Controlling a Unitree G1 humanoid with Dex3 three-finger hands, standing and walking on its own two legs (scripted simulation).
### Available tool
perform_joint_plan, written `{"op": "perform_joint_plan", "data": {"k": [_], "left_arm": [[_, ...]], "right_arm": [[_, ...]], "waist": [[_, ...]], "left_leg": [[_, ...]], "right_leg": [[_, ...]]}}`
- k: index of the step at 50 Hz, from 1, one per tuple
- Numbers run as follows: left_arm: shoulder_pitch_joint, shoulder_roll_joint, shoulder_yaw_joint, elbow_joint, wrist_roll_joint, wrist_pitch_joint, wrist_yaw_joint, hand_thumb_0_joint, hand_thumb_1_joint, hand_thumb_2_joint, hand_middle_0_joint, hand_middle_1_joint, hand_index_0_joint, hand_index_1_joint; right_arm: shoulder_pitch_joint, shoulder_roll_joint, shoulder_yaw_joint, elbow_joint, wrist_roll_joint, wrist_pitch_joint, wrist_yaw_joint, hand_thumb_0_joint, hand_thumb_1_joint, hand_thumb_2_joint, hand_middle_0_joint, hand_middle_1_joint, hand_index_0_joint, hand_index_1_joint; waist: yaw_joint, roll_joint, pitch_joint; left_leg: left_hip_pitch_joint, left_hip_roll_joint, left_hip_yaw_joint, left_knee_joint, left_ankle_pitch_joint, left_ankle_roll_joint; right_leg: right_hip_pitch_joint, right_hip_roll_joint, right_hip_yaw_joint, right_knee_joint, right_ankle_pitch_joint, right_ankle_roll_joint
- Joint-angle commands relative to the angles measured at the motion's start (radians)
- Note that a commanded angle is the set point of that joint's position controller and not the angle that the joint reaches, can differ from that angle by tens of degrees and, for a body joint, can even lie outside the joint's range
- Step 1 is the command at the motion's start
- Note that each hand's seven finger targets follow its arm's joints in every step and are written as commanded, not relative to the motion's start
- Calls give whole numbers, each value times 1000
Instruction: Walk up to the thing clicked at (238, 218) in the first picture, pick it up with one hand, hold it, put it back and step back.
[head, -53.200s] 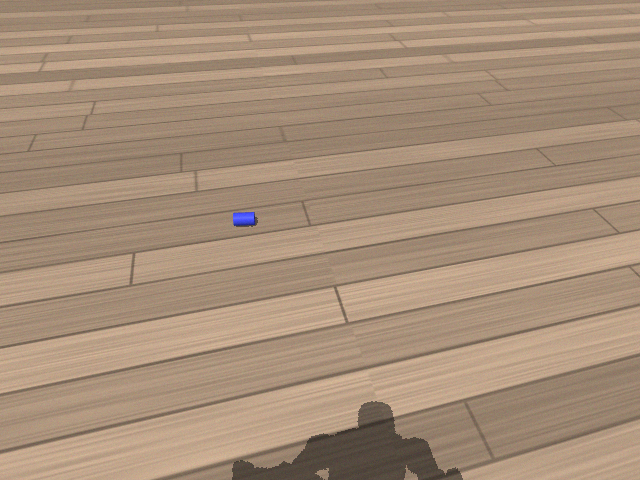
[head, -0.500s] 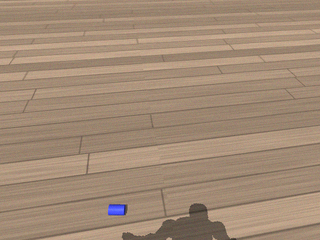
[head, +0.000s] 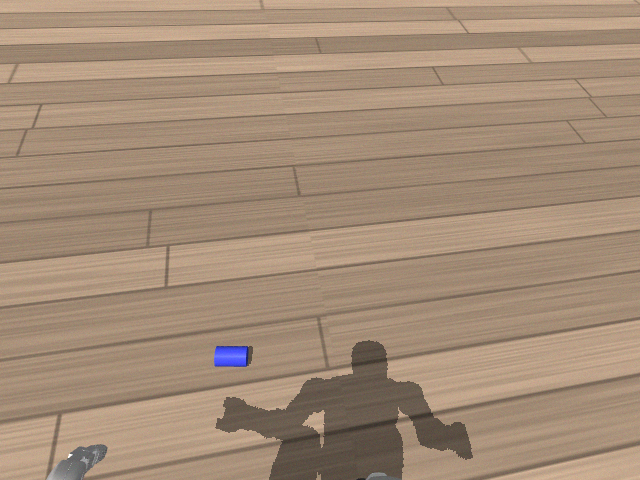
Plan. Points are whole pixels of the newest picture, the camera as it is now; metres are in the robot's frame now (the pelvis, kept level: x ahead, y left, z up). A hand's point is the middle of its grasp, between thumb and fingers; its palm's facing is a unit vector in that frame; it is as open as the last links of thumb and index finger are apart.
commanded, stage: step back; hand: left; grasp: from above
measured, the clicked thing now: (231, 356) +0.51 +0.23 -0.73
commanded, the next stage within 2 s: none
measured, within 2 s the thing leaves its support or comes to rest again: neither
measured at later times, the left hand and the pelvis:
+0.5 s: hand out of the picture +0.03 +0.26 -0.15, palm faces -0.12 -0.91 -0.39, open 7.4 cm; pelvis -0.09 +0.00 -0.01, yaw -5 degrees
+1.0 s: hand out of the picture -0.11 +0.27 -0.15, palm faces -0.03 -0.94 -0.34, open 7.4 cm; pelvis -0.23 +0.01 +0.01, yaw -3 degrees
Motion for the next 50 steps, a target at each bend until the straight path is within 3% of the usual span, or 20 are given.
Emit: {"op": "perform_joint_plan", "data": {"k": [1, 3, 7, 15, 19, 21, 23, 24, 25, 27, 30, 36, 40, 41, 42, 43, 44, 46, 47, 50], "left_arm": [[9, 140, 33, -113, -8, 3, 29, 0, 900, 900, -200, -300, -200, -300], [15, 142, 36, -114, -4, 7, 38, 0, 900, 900, -200, -300, -200, -300], [98, 161, 46, -104, -12, 12, 29, 0, 900, 900, -200, -300, -200, -300], [50, 155, 61, -165, 1, -9, 18, 0, 900, 900, -200, -300, -200, -300], [124, 150, 66, -141, 8, -13, 9, 0, 900, 900, -200, -300, -200, -300], [192, 143, 69, -114, 14, -19, 7, 0, 900, 900, -200, -300, -200, -300], [186, 210, 88, -122, 22, -28, 7, 0, 900, 900, -200, -300, -200, -300], [134, 275, 99, -146, 13, -24, 1, 0, 900, 900, -200, -300, -200, -300], [63, 296, 101, -187, 25, -30, 4, 0, 900, 900, -200, -300, -200, -300], [15, 242, 91, -219, 15, -34, 9, 0, 900, 900, -200, -300, -200, -300], [16, 178, 82, -226, 14, -31, 17, 0, 900, 900, -200, -300, -200, -300], [107, 184, 83, -246, 21, -10, 18, 0, 900, 900, -200, -300, -200, -300], [94, 199, 74, -259, 1, 17, 2, 0, 900, 900, -200, -300, -200, -300], [108, 171, 66, -263, 0, 21, -2, 0, 900, 900, -200, -300, -200, -300], [75, 143, 62, -271, -2, 17, -2, 0, 900, 900, -200, -300, -200, -300], [-20, 198, 88, -283, 15, 13, 15, 0, 900, 900, -200, -300, -200, -300], [-17, 215, 92, -269, 18, 15, 14, 0, 900, 900, -200, -300, -200, -300], [82, 175, 90, -222, -5, 16, 4, 0, 900, 900, -200, -300, -200, -300], [135, 171, 89, -209, -10, 16, 1, 0, 900, 900, -200, -300, -200, -300], [132, 166, 95, -206, 0, 13, -3, 0, 900, 900, -200, -300, -200, -300]], "right_arm": [[85, -257, -74, -60, -24, -21, -22, 0, -900, -900, 200, 300, 200, 300], [42, -271, -80, -100, -21, -17, -30, 0, -900, -900, 200, 300, 200, 300], [-47, -198, -62, -145, -12, -21, -46, 0, -900, -900, 200, 300, 200, 300], [79, -220, -78, -163, -4, -22, -49, 0, -900, -900, 200, 300, 200, 300], [9, -236, -76, -191, 0, -17, -39, 0, -900, -900, 200, 300, 200, 300], [-41, -234, -74, -199, 7, -12, -35, 0, -900, -900, 200, 300, 200, 300], [-47, -196, -62, -207, 17, -12, -30, 0, -900, -900, 200, 300, 200, 300], [-68, -160, -56, -208, 20, -8, -31, 0, -900, -900, 200, 300, 200, 300], [-44, -173, -63, -192, 16, 2, -35, 0, -900, -900, 200, 300, 200, 300], [44, -196, -62, -159, 14, 6, -26, 0, -900, -900, 200, 300, 200, 300], [67, -164, -41, -150, 21, -5, -33, 0, -900, -900, 200, 300, 200, 300], [83, -153, -31, -187, 13, -23, -44, 0, -900, -900, 200, 300, 200, 300], [147, -166, -54, -159, -11, -30, -38, 0, -900, -900, 200, 300, 200, 300], [145, -225, -71, -166, -25, -30, -37, 0, -900, -900, 200, 300, 200, 300], [101, -322, -90, -180, -36, -28, -30, 0, -900, -900, 200, 300, 200, 300], [69, -379, -100, -202, -24, -28, -26, 0, -900, -900, 200, 300, 200, 300], [2, -348, -98, -212, -23, -39, -35, 0, -900, -900, 200, 300, 200, 300], [-58, -250, -61, -228, -37, -44, -37, 0, -900, -900, 200, 300, 200, 300], [-59, -233, -57, -233, -29, -45, -40, 0, -900, -900, 200, 300, 200, 300], [10, -214, -62, -227, -17, -41, -39, 0, -900, -900, 200, 300, 200, 300]], "waist": [[8, 129, -205], [-13, 200, -191], [55, 167, -174], [-29, 149, -200], [8, 167, -201], [50, 126, -220], [48, -46, -213], [61, -220, -130], [60, -259, -91], [20, -153, -66], [27, -73, -126], [64, -147, -251], [27, -120, -256], [26, 4, -248], [19, 249, -185], [-43, 300, -127], [-10, 262, -86], [62, 144, -97], [85, 152, -105], [40, 152, -127]], "left_leg": [[237, 314, -281, -173, 902, 103], [149, 337, -322, -221, 835, 82], [203, 221, -150, -159, 738, 50], [299, 284, -209, -108, 681, 141], [151, 299, -229, -124, 474, 155], [70, 286, -206, -76, 372, 124], [-109, 150, -119, 53, 155, 36], [-154, -35, -20, 229, -107, -32], [-115, -67, -66, 469, -289, -48], [-106, -66, -139, 587, -230, -48], [-178, -108, -131, 575, -161, -52], [-195, 0, -61, 103, -167, -63], [69, 7, -14, -244, 205, -28], [146, 139, -201, -250, 133, 18], [132, 351, -478, -321, 154, 121], [-97, 471, -561, -346, 197, 252], [-167, 476, -545, -345, 228, 265], [-64, 283, -259, -245, 464, 170], [-12, 253, -206, -224, 492, 143], [101, 233, -199, -185, 476, 152]], "right_leg": [[-147, 134, 114, 404, -371, -54], [-140, 148, 173, 491, -371, -54], [-174, 142, 162, 568, -205, -47], [-99, 80, 88, 261, -262, -10], [49, 63, 27, 100, -210, -36], [168, 51, 20, -78, -44, -59], [238, -77, 236, -123, 136, -140], [90, -238, 447, -249, 88, -277], [-28, -351, 549, -299, 93, -360], [-64, -292, 428, -272, 152, -320], [107, -150, 226, -175, 333, -228], [426, -176, 217, -64, 449, -230], [221, -102, 164, 21, 231, -131], [34, -49, 140, 72, 31, -87], [-178, 107, 31, 246, -302, -43], [-87, 115, 104, 472, -438, -20], [-55, 99, 178, 624, -382, -27], [-107, 158, 200, 703, -283, -39], [-146, 169, 187, 718, -254, -41], [-168, 159, 166, 666, -237, -1]]}}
